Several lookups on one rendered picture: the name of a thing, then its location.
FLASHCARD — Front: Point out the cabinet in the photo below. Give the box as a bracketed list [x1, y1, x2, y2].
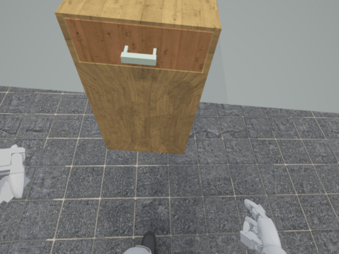
[55, 0, 221, 155]

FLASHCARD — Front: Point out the robot left hand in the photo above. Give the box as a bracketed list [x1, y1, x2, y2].
[0, 144, 30, 204]

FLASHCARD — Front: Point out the drawer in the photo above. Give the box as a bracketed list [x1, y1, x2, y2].
[65, 17, 212, 72]

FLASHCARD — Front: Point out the robot left foot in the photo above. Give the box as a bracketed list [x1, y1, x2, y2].
[141, 232, 156, 254]

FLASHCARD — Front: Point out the robot right hand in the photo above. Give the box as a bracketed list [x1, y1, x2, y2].
[240, 199, 281, 254]

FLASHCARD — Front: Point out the handle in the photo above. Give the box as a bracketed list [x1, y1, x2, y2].
[121, 46, 157, 66]

